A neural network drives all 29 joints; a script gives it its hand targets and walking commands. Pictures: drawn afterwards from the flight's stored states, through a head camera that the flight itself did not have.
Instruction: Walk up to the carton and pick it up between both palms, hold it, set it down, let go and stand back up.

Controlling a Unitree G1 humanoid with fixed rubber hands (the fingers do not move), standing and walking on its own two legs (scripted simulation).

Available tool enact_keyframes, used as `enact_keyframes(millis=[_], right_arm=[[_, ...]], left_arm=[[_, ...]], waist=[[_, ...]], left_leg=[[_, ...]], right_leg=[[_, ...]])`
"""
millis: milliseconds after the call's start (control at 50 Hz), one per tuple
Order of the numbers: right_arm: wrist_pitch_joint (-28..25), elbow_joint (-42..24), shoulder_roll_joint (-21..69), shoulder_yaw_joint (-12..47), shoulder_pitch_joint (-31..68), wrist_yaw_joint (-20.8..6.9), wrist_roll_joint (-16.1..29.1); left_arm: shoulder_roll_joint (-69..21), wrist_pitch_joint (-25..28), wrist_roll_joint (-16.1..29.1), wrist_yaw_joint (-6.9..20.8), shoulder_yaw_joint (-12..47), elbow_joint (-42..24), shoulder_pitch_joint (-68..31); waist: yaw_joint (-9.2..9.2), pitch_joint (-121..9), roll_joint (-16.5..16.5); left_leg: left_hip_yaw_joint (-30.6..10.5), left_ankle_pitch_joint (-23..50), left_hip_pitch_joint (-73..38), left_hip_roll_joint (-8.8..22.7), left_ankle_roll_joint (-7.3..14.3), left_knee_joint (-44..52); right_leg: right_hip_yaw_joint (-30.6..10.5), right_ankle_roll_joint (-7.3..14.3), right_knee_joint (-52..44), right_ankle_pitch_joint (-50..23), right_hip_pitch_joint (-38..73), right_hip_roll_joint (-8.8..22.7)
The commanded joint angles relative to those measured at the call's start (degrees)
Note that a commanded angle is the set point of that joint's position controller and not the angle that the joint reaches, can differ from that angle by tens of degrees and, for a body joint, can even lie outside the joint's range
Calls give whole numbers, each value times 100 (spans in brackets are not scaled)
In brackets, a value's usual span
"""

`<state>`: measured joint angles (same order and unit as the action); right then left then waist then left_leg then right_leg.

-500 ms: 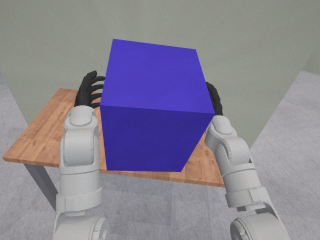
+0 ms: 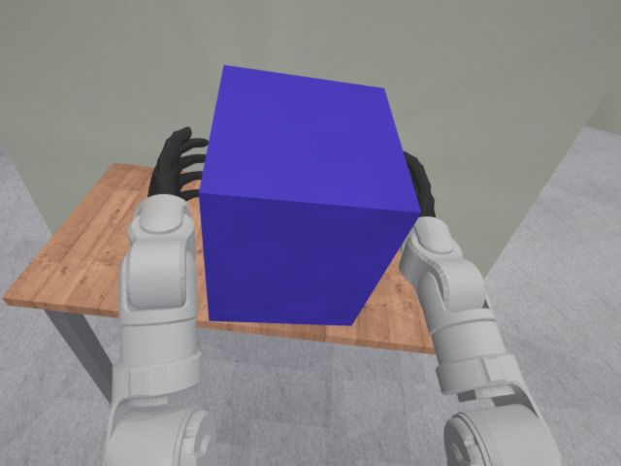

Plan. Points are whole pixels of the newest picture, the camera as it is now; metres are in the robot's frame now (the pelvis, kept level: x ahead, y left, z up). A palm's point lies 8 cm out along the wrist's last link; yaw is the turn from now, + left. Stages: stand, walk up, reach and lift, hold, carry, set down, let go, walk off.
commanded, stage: hold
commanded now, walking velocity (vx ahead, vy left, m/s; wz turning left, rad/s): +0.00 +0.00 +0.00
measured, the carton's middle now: (293, 208) +0.40 +0.01 +0.16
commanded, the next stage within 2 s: none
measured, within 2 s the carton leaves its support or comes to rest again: neither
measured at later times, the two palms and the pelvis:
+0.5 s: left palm (159, 201) +0.35 +0.16 +0.20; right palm (408, 216) +0.35 -0.13 +0.18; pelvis +0.00 +0.00 +0.00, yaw +0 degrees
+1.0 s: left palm (169, 199) +0.36 +0.15 +0.20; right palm (414, 218) +0.35 -0.14 +0.18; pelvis +0.00 +0.00 +0.00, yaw +0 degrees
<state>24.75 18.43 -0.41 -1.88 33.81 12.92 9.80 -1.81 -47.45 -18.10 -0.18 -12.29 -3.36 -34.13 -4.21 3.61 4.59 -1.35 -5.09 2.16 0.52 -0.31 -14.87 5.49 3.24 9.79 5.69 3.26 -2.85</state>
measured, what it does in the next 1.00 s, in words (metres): stands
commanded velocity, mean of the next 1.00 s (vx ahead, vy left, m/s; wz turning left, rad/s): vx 0.00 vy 0.00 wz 0.00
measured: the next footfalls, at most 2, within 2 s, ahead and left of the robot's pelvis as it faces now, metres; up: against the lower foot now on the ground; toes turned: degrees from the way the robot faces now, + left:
none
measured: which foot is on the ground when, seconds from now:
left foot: down 0.00-1.00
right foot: down 0.00-1.00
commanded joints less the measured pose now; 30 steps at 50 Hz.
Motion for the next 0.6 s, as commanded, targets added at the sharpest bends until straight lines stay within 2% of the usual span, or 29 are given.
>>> enact_keyframes(millis=[0,40,100,200,240,300,340,380,400,420,440,460,500,540,580], right_arm=[[-423,-1810,2016,1676,3955,-208,340],[-401,-1748,1979,1705,3833,-184,359],[-359,-1730,1996,1743,3778,-162,463],[-401,-1568,1954,1562,4023,-218,359],[-422,-1556,1940,1528,4071,-241,323],[-462,-1541,1887,1385,4002,-264,292],[-469,-1682,1849,1392,3958,-247,271],[-445,-1753,1842,1463,4002,-237,325],[-412,-1696,1862,1457,3866,-235,278],[-414,-1849,1934,1560,3917,-230,307],[-388,-1736,1898,1526,3818,-227,296],[-389,-1760,1867,1512,3810,-226,299],[-373,-1745,1911,1609,3833,-247,336],[-399,-1752,1880,1629,3895,-276,365],[-414,-1625,1757,1501,3875,-314,330]], left_arm=[[-2272,410,844,869,2280,-855,-2991],[-2268,370,793,885,2260,-896,-2920],[-2241,304,819,906,2297,-1037,-2916],[-2200,341,822,870,2225,-878,-3220],[-2240,369,887,818,2278,-935,-3325],[-2298,390,943,786,2427,-1002,-3306],[-2322,393,980,802,2514,-960,-3115],[-2323,390,944,799,2575,-1034,-3080],[-2334,383,936,806,2511,-1018,-3009],[-2352,382,946,803,2501,-1111,-2959],[-2341,386,967,800,2504,-1131,-3011],[-2361,366,922,807,2505,-1082,-2979],[-2301,373,921,811,2438,-1134,-3070],[-2302,371,907,794,2459,-1098,-3096],[-2300,329,888,760,2480,-951,-3063]], waist=[[-14,-2624,-448],[-1,-2493,-582],[-12,-2184,-496],[2,-2004,-520],[-13,-2021,-524],[-87,-2245,-765],[-161,-2459,-731],[-162,-2634,-785],[-162,-2574,-709],[-86,-2618,-671],[-163,-2644,-664],[-131,-2574,-718],[-102,-2491,-582],[-30,-2356,-603],[-103,-2141,-754]], left_leg=[[197,1260,-958,-196,35,-85],[148,1360,-911,-195,36,-64],[132,1264,-892,-164,-24,-32],[255,525,-705,-151,44,110],[252,550,-725,-127,29,78],[231,652,-905,-118,-87,12],[191,936,-999,-138,-116,-66],[160,1203,-1136,-136,-131,-126],[144,1205,-1207,-130,-131,-124],[142,1287,-1130,-155,-122,-147],[138,1292,-1143,-148,-122,-145],[137,1300,-1098,-146,-124,-115],[133,1262,-1105,-119,-111,-80],[148,1123,-1007,-112,-105,-34],[182,961,-1042,-93,-159,-32]], right_leg=[[-42,-576,33,-1515,578,181],[-64,-555,43,-1620,573,217],[-36,-540,21,-1511,503,198],[-14,-526,-36,-689,261,188],[-7,-509,-43,-641,163,179],[39,-465,-48,-561,64,125],[47,-486,-45,-792,185,115],[52,-478,-42,-948,188,90],[63,-477,-66,-962,208,84],[42,-488,-44,-1054,257,97],[28,-484,-44,-1103,271,114],[28,-468,-62,-1076,272,109],[32,-485,-57,-1058,285,115],[62,-460,-70,-880,214,104],[55,-409,-102,-605,49,103]])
